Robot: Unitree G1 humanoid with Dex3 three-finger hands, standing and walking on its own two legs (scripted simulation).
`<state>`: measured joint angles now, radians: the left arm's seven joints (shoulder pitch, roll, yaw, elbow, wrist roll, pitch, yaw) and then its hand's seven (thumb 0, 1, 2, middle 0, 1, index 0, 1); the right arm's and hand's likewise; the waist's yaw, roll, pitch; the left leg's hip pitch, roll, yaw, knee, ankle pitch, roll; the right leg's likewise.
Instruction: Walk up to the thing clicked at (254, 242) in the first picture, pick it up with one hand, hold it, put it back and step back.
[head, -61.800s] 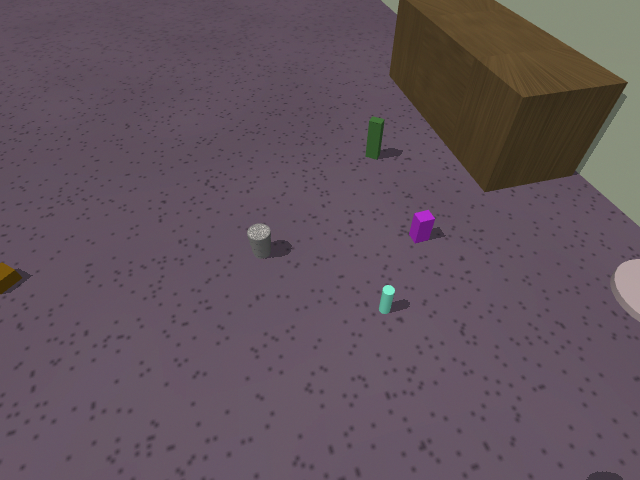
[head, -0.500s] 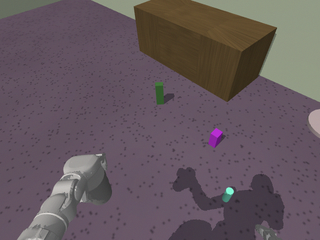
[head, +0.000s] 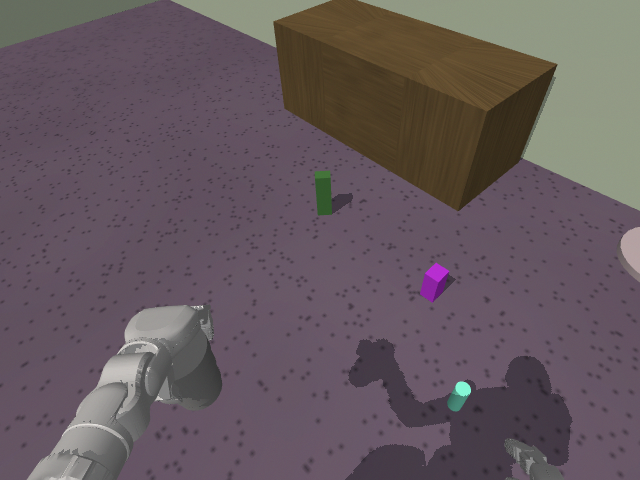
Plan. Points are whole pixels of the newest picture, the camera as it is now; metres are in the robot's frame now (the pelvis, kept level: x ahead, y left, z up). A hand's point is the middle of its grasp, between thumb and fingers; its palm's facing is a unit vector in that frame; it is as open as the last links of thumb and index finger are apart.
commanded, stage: hold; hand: left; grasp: from above
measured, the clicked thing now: (188, 370) +0.31 +0.22 -0.09
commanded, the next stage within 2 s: crouch in 0.44 s
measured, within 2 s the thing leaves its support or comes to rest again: neither
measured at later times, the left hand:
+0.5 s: hand (172, 356) +0.30 +0.23 -0.03, palm faces -0.45 -0.05 -0.89, open 11.2 cm
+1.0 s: hand (198, 379) +0.32 +0.23 -0.15, palm faces -0.46 +0.04 -0.89, open 11.3 cm
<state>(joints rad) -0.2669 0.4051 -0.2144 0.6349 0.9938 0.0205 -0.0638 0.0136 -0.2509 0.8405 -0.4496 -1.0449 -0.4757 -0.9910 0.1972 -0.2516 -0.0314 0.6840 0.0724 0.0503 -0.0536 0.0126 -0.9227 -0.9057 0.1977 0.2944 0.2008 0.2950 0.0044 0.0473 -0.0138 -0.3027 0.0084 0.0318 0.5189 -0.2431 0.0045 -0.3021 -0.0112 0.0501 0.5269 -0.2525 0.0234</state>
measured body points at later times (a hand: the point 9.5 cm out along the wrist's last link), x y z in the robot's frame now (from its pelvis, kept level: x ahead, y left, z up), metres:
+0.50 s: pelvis +0.00 +0.00 +0.00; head +0.02 -0.02 +0.45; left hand +0.32 +0.23 +0.02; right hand +0.14 -0.25 -0.11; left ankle +0.02 +0.12 -0.73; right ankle +0.01 -0.14 -0.73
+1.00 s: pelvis -0.02 +0.00 -0.05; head +0.07 +0.01 +0.39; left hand +0.34 +0.22 -0.10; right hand +0.09 -0.28 -0.17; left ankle +0.02 +0.12 -0.73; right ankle +0.01 -0.14 -0.73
